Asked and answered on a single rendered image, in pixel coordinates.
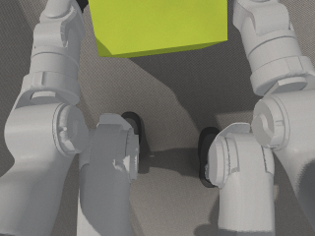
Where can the right robot forearm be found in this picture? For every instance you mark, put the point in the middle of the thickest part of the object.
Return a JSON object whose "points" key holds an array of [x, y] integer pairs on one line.
{"points": [[271, 47]]}

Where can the left robot foot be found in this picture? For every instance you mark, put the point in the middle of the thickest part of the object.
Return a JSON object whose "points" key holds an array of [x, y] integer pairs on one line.
{"points": [[134, 120]]}

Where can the left robot forearm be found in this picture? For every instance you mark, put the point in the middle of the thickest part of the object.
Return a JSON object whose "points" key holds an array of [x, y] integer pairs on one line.
{"points": [[55, 57]]}

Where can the robot left hand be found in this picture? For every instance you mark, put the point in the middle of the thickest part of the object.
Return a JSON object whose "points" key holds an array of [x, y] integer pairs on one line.
{"points": [[82, 4]]}

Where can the robot left thigh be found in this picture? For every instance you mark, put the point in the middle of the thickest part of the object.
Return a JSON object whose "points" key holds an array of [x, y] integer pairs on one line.
{"points": [[105, 182]]}

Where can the carton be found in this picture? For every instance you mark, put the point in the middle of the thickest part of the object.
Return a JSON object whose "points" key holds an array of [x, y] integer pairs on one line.
{"points": [[136, 28]]}

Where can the right robot upper arm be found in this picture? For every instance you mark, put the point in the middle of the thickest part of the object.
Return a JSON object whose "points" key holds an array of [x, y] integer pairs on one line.
{"points": [[285, 122]]}

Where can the left robot upper arm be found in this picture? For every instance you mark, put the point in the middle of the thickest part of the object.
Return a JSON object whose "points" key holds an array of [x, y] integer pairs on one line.
{"points": [[43, 140]]}

